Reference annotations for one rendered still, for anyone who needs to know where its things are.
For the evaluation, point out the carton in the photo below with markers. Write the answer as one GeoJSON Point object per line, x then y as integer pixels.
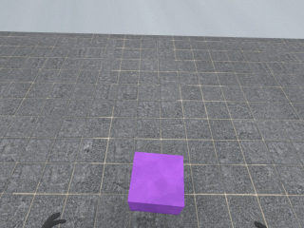
{"type": "Point", "coordinates": [157, 183]}

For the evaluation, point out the robot left hand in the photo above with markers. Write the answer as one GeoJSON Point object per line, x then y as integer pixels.
{"type": "Point", "coordinates": [50, 222]}

